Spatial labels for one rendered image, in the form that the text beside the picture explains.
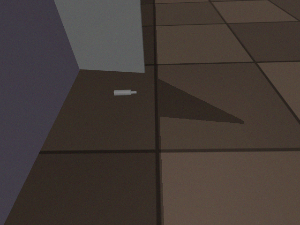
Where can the bottle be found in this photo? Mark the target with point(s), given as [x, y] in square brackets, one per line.
[124, 92]

